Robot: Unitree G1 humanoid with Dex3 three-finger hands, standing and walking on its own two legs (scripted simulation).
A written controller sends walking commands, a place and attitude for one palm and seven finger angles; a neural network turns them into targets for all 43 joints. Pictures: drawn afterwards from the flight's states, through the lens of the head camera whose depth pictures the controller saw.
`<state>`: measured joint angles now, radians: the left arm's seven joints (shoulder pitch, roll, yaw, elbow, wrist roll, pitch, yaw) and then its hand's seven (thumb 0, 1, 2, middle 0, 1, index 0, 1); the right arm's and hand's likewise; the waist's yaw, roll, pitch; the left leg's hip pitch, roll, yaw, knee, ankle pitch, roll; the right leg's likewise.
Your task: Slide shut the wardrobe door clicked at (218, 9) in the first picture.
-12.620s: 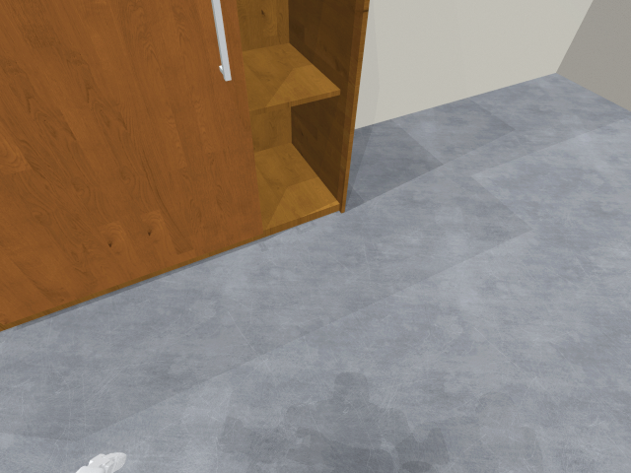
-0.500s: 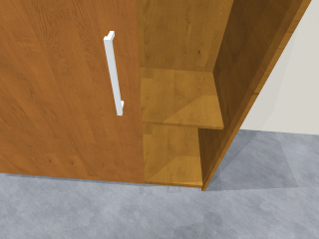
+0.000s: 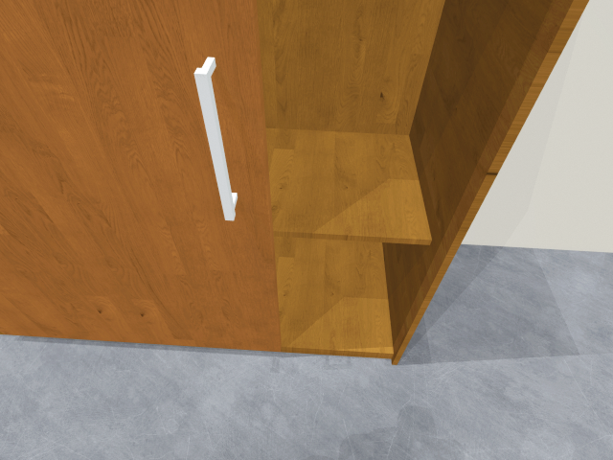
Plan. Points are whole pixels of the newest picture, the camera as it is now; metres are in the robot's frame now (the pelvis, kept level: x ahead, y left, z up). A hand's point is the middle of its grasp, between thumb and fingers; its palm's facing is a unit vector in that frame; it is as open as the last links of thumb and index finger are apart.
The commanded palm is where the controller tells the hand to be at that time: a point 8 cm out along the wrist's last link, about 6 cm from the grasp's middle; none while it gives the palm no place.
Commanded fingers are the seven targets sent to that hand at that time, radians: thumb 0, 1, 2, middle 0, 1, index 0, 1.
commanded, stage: raise the hand with hooked fingers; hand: left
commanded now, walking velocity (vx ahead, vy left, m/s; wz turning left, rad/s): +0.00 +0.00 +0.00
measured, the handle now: (221, 149) +0.53 +0.19 +0.12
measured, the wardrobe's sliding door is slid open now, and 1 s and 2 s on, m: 0.38 0.38 0.38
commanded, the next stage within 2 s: none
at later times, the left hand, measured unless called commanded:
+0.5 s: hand (134, 452) +0.13 +0.21 +0.00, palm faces +0.23 -0.97 -0.09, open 9.5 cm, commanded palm +0.13 +0.25 +0.01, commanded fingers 0.00 0.20 0.60 -0.25 -0.75 -0.25 -0.75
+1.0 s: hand (112, 369) +0.20 +0.24 +0.06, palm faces +0.06 -0.99 -0.08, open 12.5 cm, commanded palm +0.17 +0.29 +0.08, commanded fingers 0.00 -0.38 0.35 -0.29 -1.12 -0.29 -1.12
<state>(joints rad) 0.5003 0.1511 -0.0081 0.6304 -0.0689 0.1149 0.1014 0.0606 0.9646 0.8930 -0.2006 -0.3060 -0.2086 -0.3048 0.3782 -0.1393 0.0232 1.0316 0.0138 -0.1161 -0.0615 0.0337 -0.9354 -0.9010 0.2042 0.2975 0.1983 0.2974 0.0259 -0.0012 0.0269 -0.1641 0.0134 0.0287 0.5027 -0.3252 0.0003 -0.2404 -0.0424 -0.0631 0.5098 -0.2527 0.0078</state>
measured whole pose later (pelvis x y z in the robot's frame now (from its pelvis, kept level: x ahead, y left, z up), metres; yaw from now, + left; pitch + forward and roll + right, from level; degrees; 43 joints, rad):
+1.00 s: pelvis -0.03 +0.00 -0.03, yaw +1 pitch +5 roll -2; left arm 0.30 0.31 0.32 -0.03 -0.33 -0.21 -0.35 0.00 -0.16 0.44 -0.27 -0.98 -0.28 -0.98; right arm 0.29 -0.28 0.01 0.60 0.05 -0.28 -0.08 0.01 -0.90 -0.90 0.20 0.30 0.20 0.30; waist 0.02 0.03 -0.05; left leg -0.48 0.02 -0.01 0.82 -0.43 0.01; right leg -0.51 -0.05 -0.09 0.76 -0.33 0.01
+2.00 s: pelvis +0.00 -0.01 +0.00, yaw +1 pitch +0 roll -1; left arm -0.08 0.42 0.47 0.21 -0.33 0.01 -0.45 -0.01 -0.50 0.30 -0.30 -1.20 -0.30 -1.20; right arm 0.25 -0.28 0.05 0.62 0.06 -0.25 -0.11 0.01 -0.90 -0.90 0.20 0.30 0.20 0.30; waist 0.05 0.05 -0.02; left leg -0.20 0.03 0.00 0.53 -0.33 -0.01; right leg -0.26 -0.03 -0.09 0.51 -0.25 -0.01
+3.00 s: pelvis +0.00 +0.00 +0.00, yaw +0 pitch +4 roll +0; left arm -0.44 0.45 0.43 0.62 -0.23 -0.06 -0.40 -0.01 -0.50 0.30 -0.30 -1.20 -0.30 -1.20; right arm 0.30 -0.28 0.05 0.63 0.05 -0.19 -0.10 0.01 -0.90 -0.90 0.20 0.30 0.20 0.30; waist -0.02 0.03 -0.03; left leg -0.30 0.02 0.03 0.56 -0.33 0.00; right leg -0.37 -0.03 -0.06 0.54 -0.25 0.01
